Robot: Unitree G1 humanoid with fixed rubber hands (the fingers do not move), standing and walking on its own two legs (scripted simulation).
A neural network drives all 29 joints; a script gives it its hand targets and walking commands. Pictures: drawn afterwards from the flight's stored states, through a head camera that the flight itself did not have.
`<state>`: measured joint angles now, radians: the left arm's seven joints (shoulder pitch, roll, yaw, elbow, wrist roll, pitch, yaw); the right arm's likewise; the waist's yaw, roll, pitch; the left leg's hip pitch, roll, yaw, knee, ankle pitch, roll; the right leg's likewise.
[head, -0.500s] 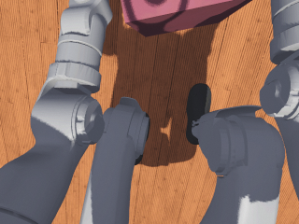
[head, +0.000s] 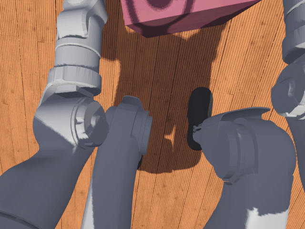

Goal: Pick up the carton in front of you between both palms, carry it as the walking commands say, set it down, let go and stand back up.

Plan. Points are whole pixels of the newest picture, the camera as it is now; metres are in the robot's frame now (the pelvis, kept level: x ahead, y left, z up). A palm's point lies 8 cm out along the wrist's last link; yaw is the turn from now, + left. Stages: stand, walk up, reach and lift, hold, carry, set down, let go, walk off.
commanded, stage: set down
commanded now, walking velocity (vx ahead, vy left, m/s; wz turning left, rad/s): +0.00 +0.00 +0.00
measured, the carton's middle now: out of the picture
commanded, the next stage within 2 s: let go in 1.48 s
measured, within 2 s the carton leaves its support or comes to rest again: neither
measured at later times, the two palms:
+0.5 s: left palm out of the picture +0.57 +0.14 -0.16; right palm out of the picture +0.58 -0.26 -0.17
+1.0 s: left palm out of the picture +0.57 +0.12 +0.01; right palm out of the picture +0.58 -0.26 +0.01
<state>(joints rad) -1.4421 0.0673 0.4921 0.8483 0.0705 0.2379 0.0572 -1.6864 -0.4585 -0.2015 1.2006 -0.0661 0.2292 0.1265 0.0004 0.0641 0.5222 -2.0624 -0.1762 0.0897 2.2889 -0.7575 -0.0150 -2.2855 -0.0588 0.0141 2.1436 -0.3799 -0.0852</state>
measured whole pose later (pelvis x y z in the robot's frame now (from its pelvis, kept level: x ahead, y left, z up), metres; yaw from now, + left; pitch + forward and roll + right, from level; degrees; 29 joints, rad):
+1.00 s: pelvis +0.01 +0.00 +0.13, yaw -1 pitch +42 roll +6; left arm -1.37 0.14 0.36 0.80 -0.06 0.27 0.20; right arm -1.57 -0.55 -0.15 1.15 0.02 0.22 0.08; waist 0.05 0.03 0.21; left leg -1.92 -0.13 0.05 1.81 -0.63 0.00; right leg -2.09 -0.01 0.02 1.69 -0.33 -0.06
